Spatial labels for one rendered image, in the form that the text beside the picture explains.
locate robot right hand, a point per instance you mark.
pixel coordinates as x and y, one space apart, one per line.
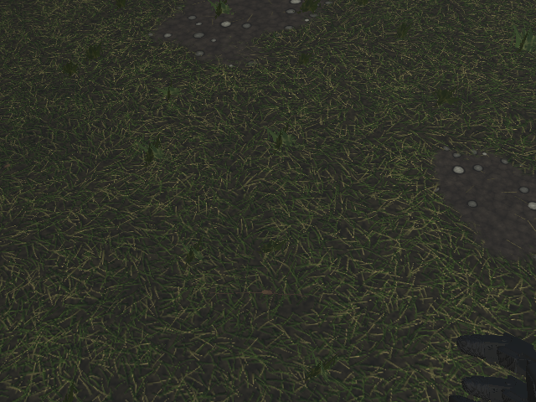
512 353

